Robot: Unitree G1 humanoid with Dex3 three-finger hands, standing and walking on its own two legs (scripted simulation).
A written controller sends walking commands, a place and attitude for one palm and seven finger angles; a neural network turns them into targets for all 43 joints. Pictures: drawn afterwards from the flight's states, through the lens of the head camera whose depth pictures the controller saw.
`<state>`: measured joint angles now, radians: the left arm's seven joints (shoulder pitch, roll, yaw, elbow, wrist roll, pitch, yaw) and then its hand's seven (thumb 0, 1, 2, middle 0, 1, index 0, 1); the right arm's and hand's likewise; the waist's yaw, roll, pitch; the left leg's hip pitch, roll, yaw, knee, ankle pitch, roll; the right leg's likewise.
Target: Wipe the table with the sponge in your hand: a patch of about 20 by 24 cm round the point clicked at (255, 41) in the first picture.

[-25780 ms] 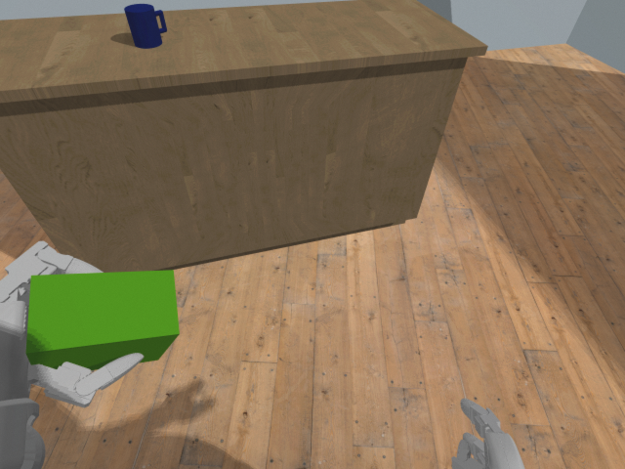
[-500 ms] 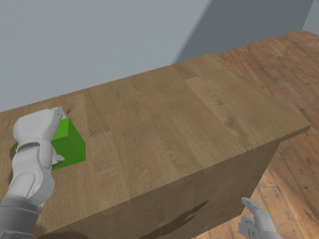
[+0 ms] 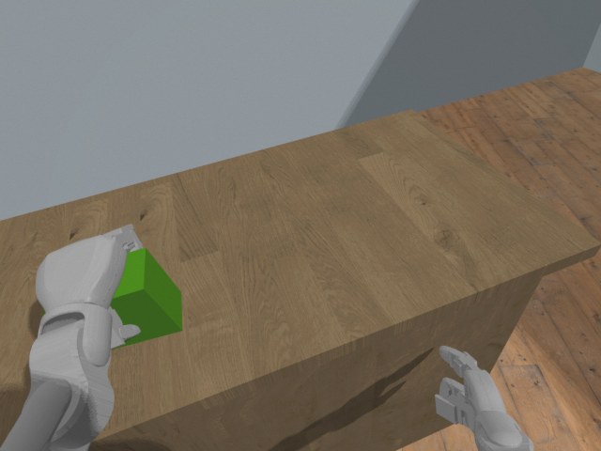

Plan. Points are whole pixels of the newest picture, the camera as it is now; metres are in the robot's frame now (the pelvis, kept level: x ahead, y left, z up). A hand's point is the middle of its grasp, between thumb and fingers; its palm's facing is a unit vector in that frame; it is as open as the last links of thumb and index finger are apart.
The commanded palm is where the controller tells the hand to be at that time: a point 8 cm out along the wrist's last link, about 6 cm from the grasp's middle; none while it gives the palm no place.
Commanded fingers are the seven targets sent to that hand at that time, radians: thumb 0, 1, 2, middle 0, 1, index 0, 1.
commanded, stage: wipe back along the middle lane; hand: left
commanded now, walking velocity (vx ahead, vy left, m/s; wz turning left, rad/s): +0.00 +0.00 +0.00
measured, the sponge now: (128, 310) +0.25 +0.27 +0.10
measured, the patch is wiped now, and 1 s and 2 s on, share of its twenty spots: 1.00 1.00 1.00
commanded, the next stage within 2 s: slide across to the third lane in 0.10 s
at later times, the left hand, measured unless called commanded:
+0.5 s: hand (121, 298) +0.23 +0.25 +0.15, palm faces +0.24 -0.15 -0.96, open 10.3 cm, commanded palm +0.19 +0.22 +0.19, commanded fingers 0.00 0.10 1.30 -1.20 -1.60 -1.20 -1.60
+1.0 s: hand (187, 281) +0.26 +0.17 +0.16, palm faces +0.23 -0.25 -0.94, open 10.2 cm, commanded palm +0.22 +0.18 +0.21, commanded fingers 0.00 0.10 1.30 -1.20 -1.60 -1.20 -1.60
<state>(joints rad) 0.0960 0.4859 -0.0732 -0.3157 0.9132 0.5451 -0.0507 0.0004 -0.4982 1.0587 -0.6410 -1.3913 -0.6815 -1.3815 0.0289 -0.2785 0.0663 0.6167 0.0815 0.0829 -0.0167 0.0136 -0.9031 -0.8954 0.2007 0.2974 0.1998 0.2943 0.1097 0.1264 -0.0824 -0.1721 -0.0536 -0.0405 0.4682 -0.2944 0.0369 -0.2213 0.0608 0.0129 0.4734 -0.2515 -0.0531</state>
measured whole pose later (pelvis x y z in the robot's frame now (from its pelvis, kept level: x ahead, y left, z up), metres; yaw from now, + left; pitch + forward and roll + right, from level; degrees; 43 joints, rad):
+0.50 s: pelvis -0.01 +0.00 +0.00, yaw +1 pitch -2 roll +0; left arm 0.08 0.43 -0.14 -0.40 0.91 0.60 -0.02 -0.01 -0.51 1.06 -0.65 -1.38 -0.71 -1.34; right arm 0.03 -0.27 0.06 0.62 0.08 0.08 -0.03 0.01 -0.90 -0.90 0.20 0.30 0.19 0.29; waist 0.13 0.11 -0.05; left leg -0.15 -0.06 -0.05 0.47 -0.28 0.04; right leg -0.20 0.06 0.00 0.47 -0.24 -0.05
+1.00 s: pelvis -0.02 -0.03 +0.00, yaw +0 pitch -3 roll +1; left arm -0.07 0.39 -0.26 -0.34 0.85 0.64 -0.02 -0.01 -0.53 1.06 -0.68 -1.35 -0.74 -1.31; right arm 0.00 -0.25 0.09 0.62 0.08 0.11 -0.01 0.01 -0.90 -0.90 0.20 0.30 0.20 0.29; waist 0.11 0.11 -0.04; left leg -0.12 -0.03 -0.04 0.43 -0.26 0.00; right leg -0.18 0.08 0.01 0.45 -0.22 -0.09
